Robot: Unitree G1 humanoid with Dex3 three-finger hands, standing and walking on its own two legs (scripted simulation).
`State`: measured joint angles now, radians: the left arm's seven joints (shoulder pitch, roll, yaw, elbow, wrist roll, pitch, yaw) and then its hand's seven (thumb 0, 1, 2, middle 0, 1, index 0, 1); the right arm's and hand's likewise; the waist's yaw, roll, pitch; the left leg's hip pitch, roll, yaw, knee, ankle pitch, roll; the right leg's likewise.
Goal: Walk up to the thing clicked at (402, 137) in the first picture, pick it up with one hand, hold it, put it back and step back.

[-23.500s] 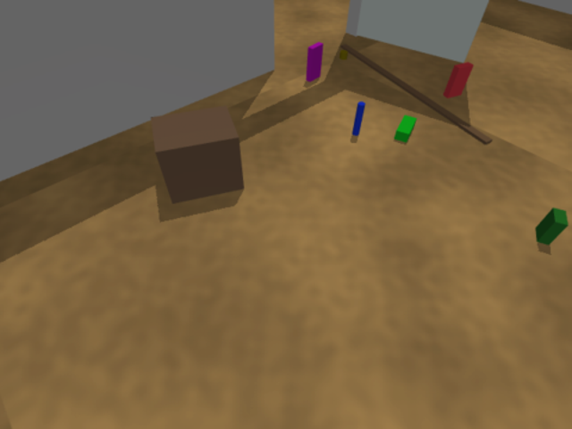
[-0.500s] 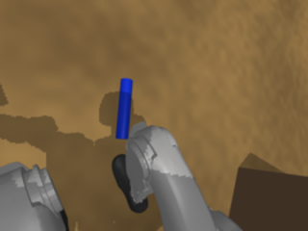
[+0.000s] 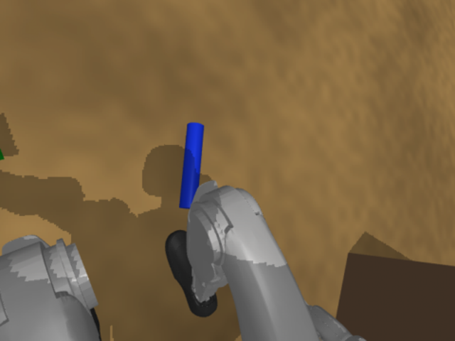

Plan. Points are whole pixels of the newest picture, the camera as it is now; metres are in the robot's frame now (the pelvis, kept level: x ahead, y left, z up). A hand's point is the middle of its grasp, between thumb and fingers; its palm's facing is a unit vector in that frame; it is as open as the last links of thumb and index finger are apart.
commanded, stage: close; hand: left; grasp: from above
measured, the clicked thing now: out of the picture +0.46 +0.32 -0.28
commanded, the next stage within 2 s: settle in 0.62 s
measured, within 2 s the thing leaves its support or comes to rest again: leaves its support in 1.08 s
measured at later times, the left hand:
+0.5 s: hand out of the picture +0.45 +0.31 -0.26, palm faces -0.46 -0.13 -0.88, open 10.8 cm
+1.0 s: hand out of the picture +0.45 +0.31 -0.26, palm faces -0.45 -0.14 -0.88, open 10.8 cm
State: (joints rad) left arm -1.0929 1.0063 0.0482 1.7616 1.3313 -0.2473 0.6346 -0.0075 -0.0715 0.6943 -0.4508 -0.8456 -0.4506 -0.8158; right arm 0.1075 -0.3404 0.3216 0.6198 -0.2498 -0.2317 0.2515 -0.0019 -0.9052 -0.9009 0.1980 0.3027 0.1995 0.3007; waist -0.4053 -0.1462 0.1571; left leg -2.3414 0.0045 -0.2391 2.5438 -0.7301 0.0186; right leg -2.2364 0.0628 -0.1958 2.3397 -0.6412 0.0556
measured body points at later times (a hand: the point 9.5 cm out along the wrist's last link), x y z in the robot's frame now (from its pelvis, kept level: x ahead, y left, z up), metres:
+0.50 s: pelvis +0.00 +0.00 +0.00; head +0.28 +0.13 +0.32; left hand +0.47 +0.32 -0.21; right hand +0.05 -0.25 -0.04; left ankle +0.06 +0.12 -0.27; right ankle +0.12 -0.12 -0.27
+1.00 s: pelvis +0.00 +0.00 +0.00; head +0.28 +0.14 +0.33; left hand +0.47 +0.32 -0.20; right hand +0.05 -0.25 -0.04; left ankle +0.06 +0.12 -0.27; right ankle +0.12 -0.12 -0.27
